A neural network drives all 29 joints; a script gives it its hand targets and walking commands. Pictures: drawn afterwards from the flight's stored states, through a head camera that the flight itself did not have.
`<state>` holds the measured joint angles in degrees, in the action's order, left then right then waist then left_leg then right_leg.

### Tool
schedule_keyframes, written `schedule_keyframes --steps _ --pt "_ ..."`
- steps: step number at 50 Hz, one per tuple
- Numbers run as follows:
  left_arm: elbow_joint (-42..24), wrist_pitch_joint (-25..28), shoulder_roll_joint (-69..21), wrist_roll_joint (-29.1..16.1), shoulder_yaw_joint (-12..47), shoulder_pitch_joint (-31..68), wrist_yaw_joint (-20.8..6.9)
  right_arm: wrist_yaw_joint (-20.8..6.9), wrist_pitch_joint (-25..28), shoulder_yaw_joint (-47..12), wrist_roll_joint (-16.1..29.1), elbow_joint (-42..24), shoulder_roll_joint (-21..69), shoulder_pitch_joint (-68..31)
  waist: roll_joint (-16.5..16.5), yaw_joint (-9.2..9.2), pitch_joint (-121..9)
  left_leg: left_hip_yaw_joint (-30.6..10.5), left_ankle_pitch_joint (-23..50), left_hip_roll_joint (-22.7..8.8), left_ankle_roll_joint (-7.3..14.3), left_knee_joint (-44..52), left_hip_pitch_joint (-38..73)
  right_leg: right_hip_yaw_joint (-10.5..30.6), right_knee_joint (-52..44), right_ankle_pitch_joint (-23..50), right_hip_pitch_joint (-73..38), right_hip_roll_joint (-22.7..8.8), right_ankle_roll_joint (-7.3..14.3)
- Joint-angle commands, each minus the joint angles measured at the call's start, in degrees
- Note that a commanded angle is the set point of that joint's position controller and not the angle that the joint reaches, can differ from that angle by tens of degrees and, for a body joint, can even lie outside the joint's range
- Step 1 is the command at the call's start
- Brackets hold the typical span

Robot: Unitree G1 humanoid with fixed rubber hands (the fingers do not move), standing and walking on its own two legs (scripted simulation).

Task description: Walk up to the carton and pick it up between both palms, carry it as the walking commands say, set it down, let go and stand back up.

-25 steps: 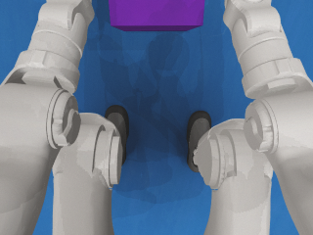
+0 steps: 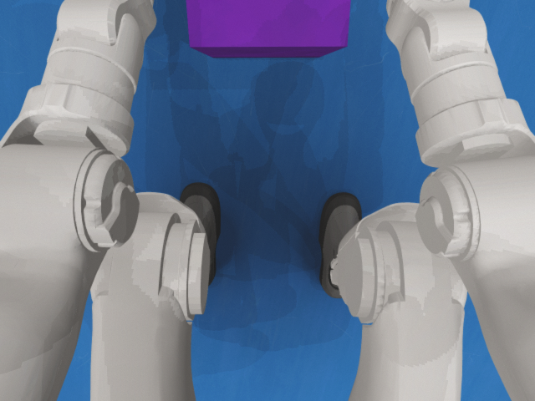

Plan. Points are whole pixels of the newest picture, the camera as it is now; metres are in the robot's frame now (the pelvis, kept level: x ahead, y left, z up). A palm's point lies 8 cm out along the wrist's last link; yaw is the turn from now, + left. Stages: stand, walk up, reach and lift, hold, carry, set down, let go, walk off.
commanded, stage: reach and lift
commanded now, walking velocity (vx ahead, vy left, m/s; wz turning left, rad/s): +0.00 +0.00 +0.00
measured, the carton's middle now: out of the picture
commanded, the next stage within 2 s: none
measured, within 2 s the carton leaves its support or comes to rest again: leaves its support in 0.22 s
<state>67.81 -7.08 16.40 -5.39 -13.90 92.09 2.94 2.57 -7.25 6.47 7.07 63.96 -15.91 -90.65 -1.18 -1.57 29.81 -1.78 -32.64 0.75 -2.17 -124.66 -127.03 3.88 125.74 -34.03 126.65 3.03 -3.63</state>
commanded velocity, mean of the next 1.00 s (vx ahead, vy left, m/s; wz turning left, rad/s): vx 0.00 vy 0.00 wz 0.00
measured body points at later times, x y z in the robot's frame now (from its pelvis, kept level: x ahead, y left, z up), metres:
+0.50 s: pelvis -0.01 +0.00 +0.00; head +0.38 +0.01 +0.21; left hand +0.57 +0.16 -0.19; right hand +0.58 -0.11 -0.19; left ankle +0.12 +0.13 -0.34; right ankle +0.11 -0.13 -0.34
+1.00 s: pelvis -0.02 +0.00 +0.00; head +0.35 +0.01 +0.25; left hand +0.57 +0.15 -0.13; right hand +0.58 -0.11 -0.13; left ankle +0.12 +0.13 -0.34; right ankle +0.11 -0.13 -0.34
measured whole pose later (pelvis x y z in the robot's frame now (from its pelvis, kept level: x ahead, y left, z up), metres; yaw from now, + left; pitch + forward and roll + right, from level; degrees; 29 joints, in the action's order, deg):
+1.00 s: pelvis -0.02 +0.00 +0.00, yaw +0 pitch +28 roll +0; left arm 51.1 -20.3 10.5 -0.4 -19.0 90.8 10.6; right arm 8.2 -21.5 9.6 4.0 52.0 -14.8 -90.4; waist -1.2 -2.0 29.9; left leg -1.8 -31.3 1.1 -2.2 -124.7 -121.5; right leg 4.0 125.7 -32.9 120.8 3.1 -3.8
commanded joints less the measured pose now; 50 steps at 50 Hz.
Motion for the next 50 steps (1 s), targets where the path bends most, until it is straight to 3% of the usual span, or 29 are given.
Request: schedule_keyframes --steps 1,2,3,4,5,6,7,9,10,12,15,17,20,22,24,28,30,32,34,36,38,40,41,42,43,44,46,47,50 --pt "-13.10 0.19 -51.81 0.06 12.73 22.14 -14.45 -12.55 0.32 -10.61 -1.24 -11.91 51.85 -27.02 -2.80 -4.31 -66.34 5.64 25.84 5.72 1.76 3.47 30.32 -6.74 -4.86 23.17 -25.73 4.65 2.13" --pt "-12.45 -0.10 -52.02 -0.60 12.99 22.39 -14.41 -12.54 -0.09 -10.55 -0.90 -9.96 52.35 -26.50 -3.20 -3.69 -67.93 6.08 25.38 5.45 1.68 3.23 31.22 -7.29 -5.02 22.75 -27.38 4.60 2.08" --pt "-13.29 0.21 -50.77 -0.70 13.27 24.09 -14.48 -12.50 -0.07 -11.50 -0.28 -10.94 55.10 -26.98 -4.81 -5.37 -69.20 6.01 25.08 5.69 2.04 2.89 29.64 -6.84 -4.72 23.30 -29.15 4.37 2.12" --pt "-18.33 0.51 -52.10 -2.33 14.93 25.63 -14.20 -11.71 0.22 -13.04 0.32 -14.99 54.56 -28.99 -6.63 -2.31 -76.52 5.61 27.05 5.83 2.06 4.11 32.87 -8.65 -4.51 26.65 -34.51 4.77 1.35" --pt "-15.56 0.40 -51.67 -2.13 15.06 25.84 -13.93 -11.79 0.16 -11.61 -0.53 -13.19 54.33 -27.14 -4.08 -3.84 -73.27 5.88 27.41 5.96 1.48 3.69 31.59 -7.15 -4.87 26.14 -31.52 4.76 1.97" --pt "-14.34 -0.05 -52.60 -2.29 15.21 24.16 -13.91 -11.56 0.11 -12.41 0.19 -14.60 54.59 -29.03 -5.84 -3.34 -76.80 5.52 26.88 5.99 1.75 3.89 34.39 -8.62 -4.14 25.30 -33.12 4.64 1.61" --pt "-15.61 -0.25 -52.48 -1.70 15.93 24.49 -13.78 -11.78 -0.22 -12.53 1.36 -13.89 56.94 -28.41 -2.77 -5.86 -78.41 6.28 28.29 5.55 1.72 3.66 34.95 -7.29 -4.07 26.24 -32.02 4.94 1.90" --pt "-17.76 -0.51 -54.82 -3.95 16.33 26.34 -13.49 -10.88 -0.04 -12.99 0.34 -17.37 56.05 -30.06 -5.91 -2.56 -83.73 5.97 29.31 5.96 1.10 3.83 37.01 -9.04 -4.79 27.47 -36.62 5.18 1.64" --pt "-18.55 -0.60 -54.55 -3.04 17.46 25.05 -13.21 -10.87 0.16 -13.97 1.82 -19.74 57.38 -30.71 -4.15 -4.51 -88.92 6.93 31.38 5.97 1.22 3.51 39.32 -8.84 -3.97 30.14 -38.79 5.79 1.74" --pt "-20.30 -1.19 -55.37 -4.14 17.80 27.91 -12.67 -10.16 0.10 -16.90 3.56 -23.42 56.97 -35.53 -4.61 -4.90 -93.17 6.43 33.27 5.68 1.13 3.28 40.78 -8.40 -4.33 32.30 -41.02 5.08 1.72" --pt "-16.97 -2.73 -59.61 -4.19 16.96 25.70 -13.38 -10.16 -1.71 -13.86 0.32 -17.47 57.75 -31.02 -4.42 -1.37 -90.23 6.88 27.80 6.28 0.76 4.50 40.94 -9.62 -6.38 25.00 -40.38 5.16 1.75" --pt "-21.88 -2.64 -58.15 -2.35 16.89 27.97 -13.44 -11.00 -2.89 -13.25 0.84 -16.13 62.05 -30.37 -4.17 -3.40 -92.99 7.48 27.86 6.06 0.70 5.12 43.22 -9.68 -6.56 24.45 -38.99 5.48 1.38" --pt "-22.08 -4.24 -59.31 -1.94 16.85 26.35 -12.83 -10.85 -3.02 -17.19 4.00 -24.75 61.41 -37.37 -4.89 -6.20 -101.75 8.31 30.10 6.01 1.32 5.53 46.86 -9.18 -7.25 26.96 -44.77 5.46 0.88" --pt "-22.91 -5.08 -63.07 -3.82 17.94 28.30 -13.44 -10.00 -2.96 -17.94 3.41 -29.99 60.93 -39.69 -7.60 -3.31 -105.93 7.61 30.30 6.12 1.46 5.12 45.90 -10.17 -7.01 27.73 -46.92 5.69 0.94" --pt "-24.58 -5.45 -61.91 -3.24 17.77 28.15 -13.08 -10.35 -4.02 -18.92 4.35 -29.18 63.13 -41.75 -6.24 -5.19 -109.40 8.18 30.83 6.32 1.56 5.04 49.03 -10.10 -6.73 27.81 -48.29 5.26 0.77" --pt "-23.77 -7.35 -64.32 -1.02 15.52 30.04 -14.02 -11.51 -6.53 -13.42 1.59 -20.62 65.54 -36.68 -4.95 -3.69 -99.78 8.51 24.39 6.16 1.62 7.73 44.13 -10.40 -9.99 20.28 -40.56 5.54 1.11" --pt "-20.80 -8.47 -64.50 0.21 14.61 28.00 -14.14 -11.41 -6.62 -13.86 1.50 -25.44 64.85 -40.85 -4.73 -5.25 -102.97 8.22 22.09 6.07 1.84 7.90 45.04 -10.57 -9.24 18.50 -42.35 5.52 1.44" --pt "-25.32 -9.28 -65.19 -1.44 16.81 29.55 -14.47 -11.03 -6.81 -15.89 1.87 -31.13 63.66 -42.91 -5.15 -3.88 -110.43 8.23 23.18 6.79 1.81 8.54 47.80 -10.95 -9.65 20.86 -48.62 5.57 1.68" --pt "-22.31 -10.10 -65.87 -0.24 16.72 28.68 -14.38 -10.93 -7.45 -15.12 2.30 -27.22 64.15 -42.67 -5.00 -4.31 -108.83 8.36 22.88 6.16 1.94 8.26 47.32 -10.90 -9.49 19.88 -45.55 5.90 1.48" --pt "-27.82 -10.12 -66.20 -0.96 17.18 32.96 -14.40 -11.65 -8.19 -12.48 2.31 -26.12 66.53 -41.24 -2.35 -2.93 -109.70 8.05 22.49 6.28 1.58 9.52 49.14 -11.45 -9.92 19.28 -44.17 5.96 1.65" --pt "-30.43 -9.98 -65.75 -1.45 18.18 33.95 -14.28 -11.50 -8.81 -13.54 2.12 -27.60 67.28 -40.61 -4.20 -2.48 -114.56 8.59 23.75 6.78 1.77 9.41 48.54 -11.46 -10.53 21.76 -49.09 6.01 1.39" --pt "-21.56 -11.52 -67.71 0.31 16.17 29.35 -14.42 -11.30 -8.94 -13.82 0.91 -27.42 66.36 -43.92 -6.17 -3.82 -109.70 8.14 21.64 6.41 1.98 9.60 46.63 -10.90 -11.33 18.70 -47.18 5.60 1.76" --pt "-24.54 -11.76 -67.25 0.06 15.73 29.96 -14.33 -11.54 -9.01 -16.08 2.41 -30.60 67.73 -45.33 -5.36 -5.98 -112.86 8.57 23.15 6.92 2.06 9.98 47.76 -11.00 -11.16 19.48 -48.66 5.87 1.47" --pt "-22.82 -11.65 -67.70 0.11 16.30 30.62 -14.65 -11.50 -9.13 -14.58 1.28 -28.92 66.03 -44.68 -6.94 -3.66 -109.58 8.46 22.99 6.06 1.80 9.13 47.66 -10.92 -11.29 19.25 -45.93 5.83 1.40" --pt "-27.75 -11.53 -67.69 -0.56 17.04 32.67 -14.72 -11.68 -9.45 -14.13 0.96 -28.97 67.78 -42.09 -6.11 -3.97 -114.26 8.54 22.53 6.83 1.73 9.97 48.15 -11.04 -11.67 20.44 -48.79 6.41 1.71" --pt "-19.80 -12.71 -67.48 1.41 13.50 29.66 -15.22 -11.56 -10.12 -13.30 -0.34 -26.11 66.23 -43.91 -6.57 -3.52 -107.92 8.14 18.67 5.89 1.91 10.25 44.63 -11.40 -11.61 16.22 -47.21 5.37 1.17" --pt "-22.79 -13.11 -69.36 1.76 13.37 27.82 -15.37 -11.79 -10.51 -11.79 0.03 -27.47 67.84 -40.46 -5.49 -3.45 -114.78 8.51 21.46 6.70 1.91 10.96 48.34 -10.87 -13.51 18.05 -48.95 6.13 1.45" --pt "-24.71 -13.04 -70.74 0.56 16.65 30.48 -15.04 -11.98 -11.08 -11.43 -0.02 -25.18 71.50 -37.90 -4.98 -1.78 -115.84 8.13 20.44 6.46 1.77 11.42 50.04 -11.86 -12.70 18.19 -48.29 5.77 1.61" --pt "-26.54 -13.29 -71.15 1.56 15.90 29.02 -15.08 -11.35 -10.67 -14.77 1.22 -32.97 71.48 -43.51 -4.91 -5.27 -120.86 9.10 25.40 7.23 1.77 11.00 50.75 -11.15 -12.67 22.42 -51.01 6.36 1.02"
